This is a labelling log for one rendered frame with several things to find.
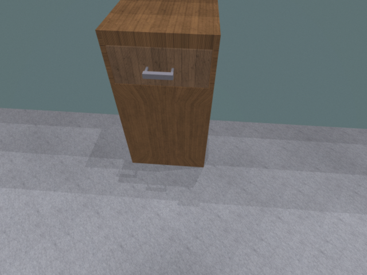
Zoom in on cabinet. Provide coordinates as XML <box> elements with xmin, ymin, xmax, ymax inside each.
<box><xmin>95</xmin><ymin>0</ymin><xmax>221</xmax><ymax>167</ymax></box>

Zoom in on drawer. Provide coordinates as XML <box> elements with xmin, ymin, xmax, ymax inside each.
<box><xmin>106</xmin><ymin>45</ymin><xmax>213</xmax><ymax>88</ymax></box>

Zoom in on handle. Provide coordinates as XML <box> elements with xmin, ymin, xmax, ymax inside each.
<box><xmin>142</xmin><ymin>66</ymin><xmax>174</xmax><ymax>80</ymax></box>

